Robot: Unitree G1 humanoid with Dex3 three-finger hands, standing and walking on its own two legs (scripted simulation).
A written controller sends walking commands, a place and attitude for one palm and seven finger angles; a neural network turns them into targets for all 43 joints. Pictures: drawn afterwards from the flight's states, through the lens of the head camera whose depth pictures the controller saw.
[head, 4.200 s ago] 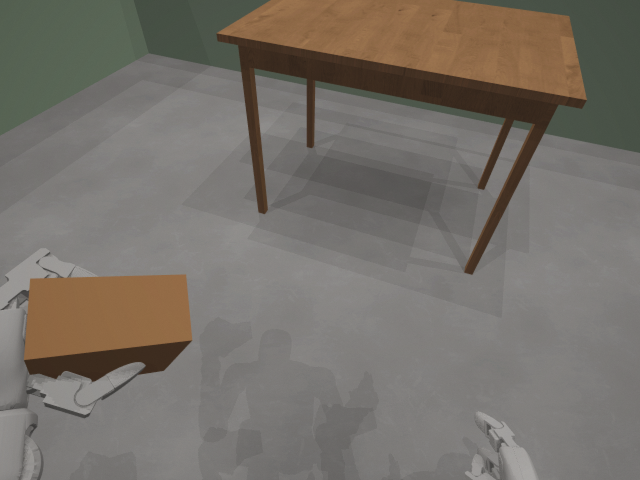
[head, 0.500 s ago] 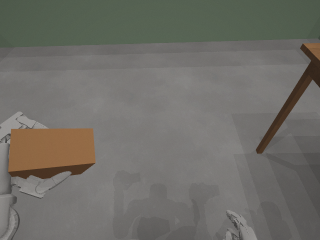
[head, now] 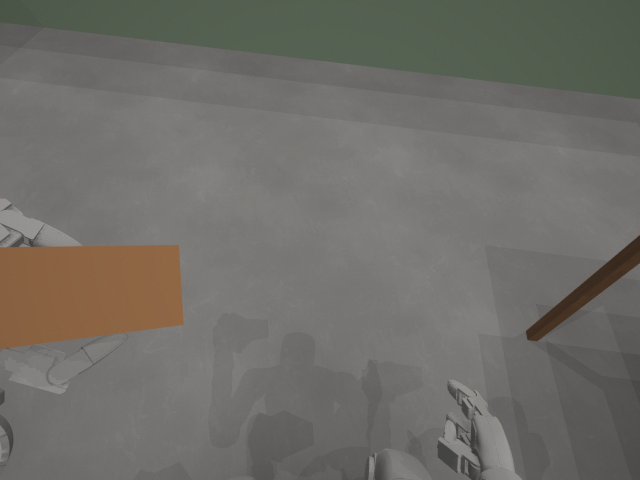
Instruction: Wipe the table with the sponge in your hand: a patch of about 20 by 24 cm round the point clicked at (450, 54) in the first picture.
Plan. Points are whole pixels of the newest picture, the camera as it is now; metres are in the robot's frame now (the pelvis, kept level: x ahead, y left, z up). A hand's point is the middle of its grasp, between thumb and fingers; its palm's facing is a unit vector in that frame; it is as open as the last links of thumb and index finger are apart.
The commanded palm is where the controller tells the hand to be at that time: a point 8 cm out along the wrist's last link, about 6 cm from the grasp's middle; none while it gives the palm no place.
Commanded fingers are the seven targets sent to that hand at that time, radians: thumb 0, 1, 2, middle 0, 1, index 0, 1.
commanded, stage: walk to a spot facing it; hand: left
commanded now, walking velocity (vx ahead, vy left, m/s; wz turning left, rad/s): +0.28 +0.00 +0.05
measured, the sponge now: (112, 296) +0.24 +0.20 +0.17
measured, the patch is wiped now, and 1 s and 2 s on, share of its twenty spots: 0.00 0.00 0.00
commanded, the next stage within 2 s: turn to face it in 0.10 s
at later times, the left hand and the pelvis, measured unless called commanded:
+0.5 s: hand (167, 210) +0.32 +0.17 +0.19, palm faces +0.35 -0.82 -0.44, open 10.2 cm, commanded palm +0.27 +0.22 +0.18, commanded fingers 0.00 0.10 1.30 -1.20 -1.60 -1.20 -1.60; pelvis +0.10 -0.05 +0.00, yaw -2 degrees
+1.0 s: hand (342, 194) +0.37 +0.01 +0.17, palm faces +0.02 -0.81 -0.58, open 10.2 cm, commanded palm +0.33 +0.09 +0.18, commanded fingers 0.00 0.10 1.30 -1.20 -1.60 -1.20 -1.60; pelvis +0.08 -0.12 -0.01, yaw -20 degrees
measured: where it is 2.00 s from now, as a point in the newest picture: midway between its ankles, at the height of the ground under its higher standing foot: outside the picture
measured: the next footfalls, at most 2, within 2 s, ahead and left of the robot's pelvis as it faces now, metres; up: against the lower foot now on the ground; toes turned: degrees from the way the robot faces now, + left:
right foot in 0.20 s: +0.16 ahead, -0.14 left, +0.00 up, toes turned -9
left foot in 0.52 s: +0.18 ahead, +0.08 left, +0.00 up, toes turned +5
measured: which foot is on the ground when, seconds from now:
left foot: down 0.00-0.20, up 0.22-0.50, down 0.52-0.88, up 0.90-1.00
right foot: up 0.00-0.18, down 0.20-0.54, up 0.56-0.84, down 0.86-1.00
